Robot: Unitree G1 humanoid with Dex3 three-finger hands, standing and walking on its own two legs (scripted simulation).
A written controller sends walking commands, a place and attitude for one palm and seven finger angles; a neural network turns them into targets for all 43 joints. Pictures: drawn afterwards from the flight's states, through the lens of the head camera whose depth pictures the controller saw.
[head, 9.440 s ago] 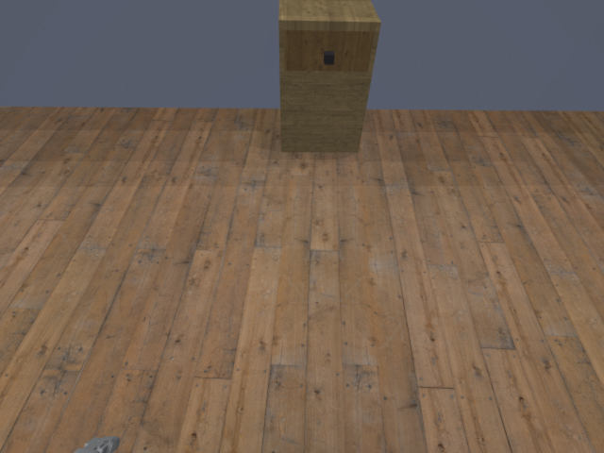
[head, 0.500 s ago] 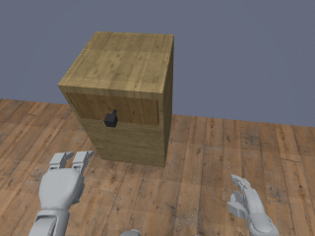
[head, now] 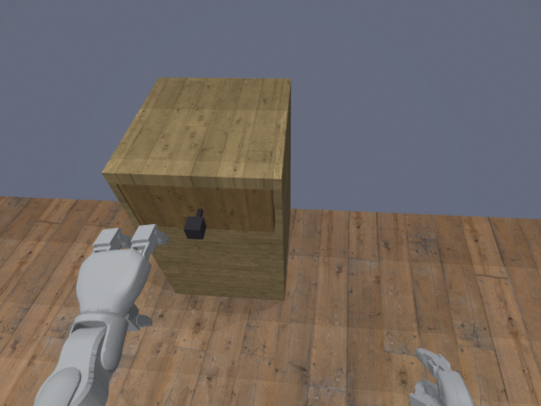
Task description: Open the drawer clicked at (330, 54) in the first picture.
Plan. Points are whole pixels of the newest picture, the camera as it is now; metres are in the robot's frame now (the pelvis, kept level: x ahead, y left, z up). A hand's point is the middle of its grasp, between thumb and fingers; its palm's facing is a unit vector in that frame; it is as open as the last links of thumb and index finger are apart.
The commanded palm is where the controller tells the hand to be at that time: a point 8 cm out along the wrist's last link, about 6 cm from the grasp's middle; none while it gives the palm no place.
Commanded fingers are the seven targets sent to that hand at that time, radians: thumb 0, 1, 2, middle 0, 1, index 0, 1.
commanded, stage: raise the hand with hooked fingers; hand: left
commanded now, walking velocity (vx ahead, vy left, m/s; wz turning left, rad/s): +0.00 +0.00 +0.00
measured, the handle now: (197, 221) +0.56 +0.26 -0.20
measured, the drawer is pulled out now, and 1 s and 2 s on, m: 0.00 0.00 0.00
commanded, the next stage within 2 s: move the hooked fingers above the handle in 0.80 s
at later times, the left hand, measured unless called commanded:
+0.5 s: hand (128, 233) +0.32 +0.24 +0.10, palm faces +0.02 -0.08 -1.00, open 13.8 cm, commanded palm +0.29 +0.24 +0.15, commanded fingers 0.00 -0.50 0.30 -0.30 -1.20 -0.30 -1.20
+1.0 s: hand (143, 238) +0.32 +0.22 +0.08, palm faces +0.00 -0.09 -1.00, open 13.9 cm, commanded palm +0.31 +0.24 +0.13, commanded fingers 0.00 -0.50 0.30 -0.30 -1.20 -0.30 -1.20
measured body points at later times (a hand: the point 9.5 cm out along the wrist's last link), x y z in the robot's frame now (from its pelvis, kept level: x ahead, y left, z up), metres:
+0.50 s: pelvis +0.01 +0.00 +0.02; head +0.03 -0.03 +0.47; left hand +0.31 +0.24 +0.15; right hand +0.21 -0.22 -0.09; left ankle -0.01 +0.12 -0.72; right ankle +0.01 -0.13 -0.72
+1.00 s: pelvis +0.02 -0.01 +0.02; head +0.04 -0.05 +0.47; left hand +0.32 +0.23 +0.13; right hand +0.21 -0.24 -0.10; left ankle -0.01 +0.12 -0.72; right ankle +0.01 -0.13 -0.72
